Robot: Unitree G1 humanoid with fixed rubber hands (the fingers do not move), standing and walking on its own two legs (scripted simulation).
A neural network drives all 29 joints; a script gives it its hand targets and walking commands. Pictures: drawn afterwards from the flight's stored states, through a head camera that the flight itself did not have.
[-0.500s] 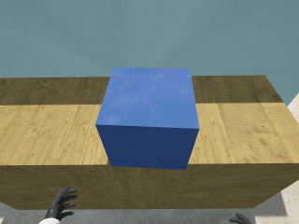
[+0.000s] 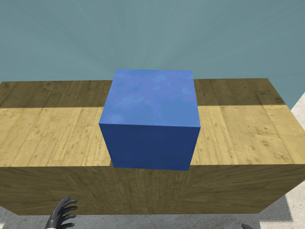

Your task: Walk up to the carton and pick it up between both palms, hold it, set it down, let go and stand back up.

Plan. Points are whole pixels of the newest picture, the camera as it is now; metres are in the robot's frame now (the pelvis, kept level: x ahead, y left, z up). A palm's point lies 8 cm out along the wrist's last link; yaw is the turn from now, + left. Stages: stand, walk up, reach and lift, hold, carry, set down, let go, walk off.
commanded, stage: stand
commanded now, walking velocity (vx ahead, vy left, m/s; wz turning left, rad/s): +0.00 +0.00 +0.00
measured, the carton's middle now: (152, 119) +0.47 +0.01 -0.02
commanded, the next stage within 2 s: none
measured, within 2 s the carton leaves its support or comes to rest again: neither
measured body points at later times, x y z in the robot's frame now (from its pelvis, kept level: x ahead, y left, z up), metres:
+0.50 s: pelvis -0.01 +0.00 +0.00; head -0.03 +0.00 +0.45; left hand +0.15 +0.28 -0.09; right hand +0.07 -0.25 -0.13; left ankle +0.01 +0.14 -0.74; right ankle +0.03 -0.09 -0.74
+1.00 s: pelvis -0.02 +0.00 +0.00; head -0.04 +0.00 +0.45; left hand +0.14 +0.28 -0.09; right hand +0.06 -0.25 -0.13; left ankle +0.01 +0.14 -0.74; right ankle +0.03 -0.09 -0.74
